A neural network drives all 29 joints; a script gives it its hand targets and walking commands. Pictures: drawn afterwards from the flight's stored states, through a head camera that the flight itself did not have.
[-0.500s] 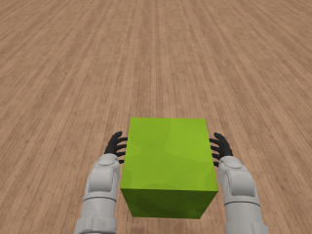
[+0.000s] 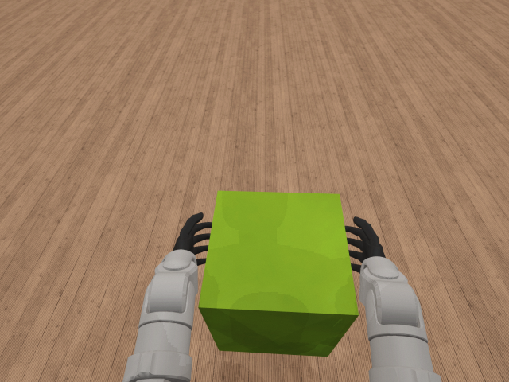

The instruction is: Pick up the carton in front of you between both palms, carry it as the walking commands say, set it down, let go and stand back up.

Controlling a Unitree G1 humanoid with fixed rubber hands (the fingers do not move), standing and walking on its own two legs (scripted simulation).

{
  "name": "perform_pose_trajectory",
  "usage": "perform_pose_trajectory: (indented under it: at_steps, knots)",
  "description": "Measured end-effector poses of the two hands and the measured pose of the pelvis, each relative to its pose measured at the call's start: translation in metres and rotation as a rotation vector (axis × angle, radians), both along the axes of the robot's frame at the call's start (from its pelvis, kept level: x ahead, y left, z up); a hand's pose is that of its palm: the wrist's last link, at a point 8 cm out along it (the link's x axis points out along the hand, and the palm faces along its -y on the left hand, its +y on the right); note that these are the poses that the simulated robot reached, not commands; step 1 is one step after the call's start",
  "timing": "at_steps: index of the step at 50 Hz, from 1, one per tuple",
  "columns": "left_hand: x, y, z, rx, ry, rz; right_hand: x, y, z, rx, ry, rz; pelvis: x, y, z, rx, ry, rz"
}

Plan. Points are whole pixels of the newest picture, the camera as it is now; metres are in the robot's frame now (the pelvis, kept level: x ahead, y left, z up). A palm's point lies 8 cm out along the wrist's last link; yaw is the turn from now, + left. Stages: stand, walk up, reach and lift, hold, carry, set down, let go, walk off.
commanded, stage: hold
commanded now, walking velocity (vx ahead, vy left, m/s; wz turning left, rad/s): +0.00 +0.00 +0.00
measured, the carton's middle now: (275, 277) +0.30 -0.01 -0.05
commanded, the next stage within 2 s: set down in 0.82 s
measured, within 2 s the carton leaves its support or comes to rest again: neither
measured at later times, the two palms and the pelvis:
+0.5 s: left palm (184, 269) +0.26 +0.14 +0.05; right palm (373, 254) +0.29 -0.16 +0.04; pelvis -0.01 -0.04 +0.00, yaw +6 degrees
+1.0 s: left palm (185, 259) +0.28 +0.14 +0.05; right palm (369, 241) +0.31 -0.16 +0.04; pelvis +0.00 -0.04 +0.00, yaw +7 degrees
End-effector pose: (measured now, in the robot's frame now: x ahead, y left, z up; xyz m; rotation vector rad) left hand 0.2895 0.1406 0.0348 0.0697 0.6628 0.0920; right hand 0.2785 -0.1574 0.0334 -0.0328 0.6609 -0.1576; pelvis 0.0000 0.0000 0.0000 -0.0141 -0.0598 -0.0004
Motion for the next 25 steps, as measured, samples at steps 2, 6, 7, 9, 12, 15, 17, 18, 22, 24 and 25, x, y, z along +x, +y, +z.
perform_pose_trajectory:
  at_steps: [2, 6, 7, 9, 12, 15, 17, 18, 22, 24, 25]
  knots:
    - [-0.006, 0.005, 0.0, 0.005, 0.006, 0.021, 0.001, 0.005, -0.001, 0.002, 0.005, 0.024, -0.001, -0.001, 0.002, 0.004, -0.015, 0.022]
    - [-0.019, 0.018, 0.001, 0.005, 0.005, 0.087, 0.007, 0.018, 0.0, 0.006, 0.004, 0.086, -0.004, -0.006, 0.004, 0.011, -0.035, 0.058]
    - [-0.021, 0.02, 0.002, 0.004, 0.003, 0.103, 0.009, 0.021, 0.0, 0.007, 0.003, 0.1, -0.005, -0.008, 0.004, 0.01, -0.038, 0.063]
    - [-0.025, 0.023, 0.004, 0.002, -0.001, 0.127, 0.012, 0.024, 0.002, 0.008, -0.001, 0.121, -0.006, -0.011, 0.004, 0.01, -0.045, 0.075]
    - [-0.028, 0.021, 0.006, 0.002, -0.005, 0.146, 0.013, 0.023, 0.004, 0.009, -0.005, 0.137, -0.008, -0.017, 0.004, 0.011, -0.052, 0.09]
    - [-0.029, 0.016, 0.008, 0.003, -0.005, 0.148, 0.013, 0.017, 0.005, 0.013, -0.006, 0.137, -0.009, -0.023, 0.004, 0.011, -0.057, 0.098]
    - [-0.028, 0.011, 0.009, 0.006, -0.004, 0.145, 0.013, 0.012, 0.005, 0.015, -0.005, 0.134, -0.01, -0.027, 0.004, 0.012, -0.058, 0.101]
    - [-0.028, 0.008, 0.009, 0.008, -0.003, 0.143, 0.013, 0.01, 0.005, 0.017, -0.004, 0.132, -0.01, -0.029, 0.004, 0.012, -0.059, 0.103]
    - [-0.027, 0.0, 0.01, 0.013, -0.002, 0.14, 0.012, 0.001, 0.005, 0.022, -0.004, 0.128, -0.011, -0.037, 0.004, 0.014, -0.06, 0.107]
    - [-0.027, -0.004, 0.011, 0.016, -0.002, 0.141, 0.013, -0.003, 0.006, 0.025, -0.004, 0.128, -0.012, -0.041, 0.004, 0.015, -0.06, 0.109]
    - [-0.027, -0.005, 0.011, 0.016, -0.002, 0.142, 0.013, -0.004, 0.006, 0.026, -0.005, 0.129, -0.012, -0.043, 0.004, 0.015, -0.06, 0.11]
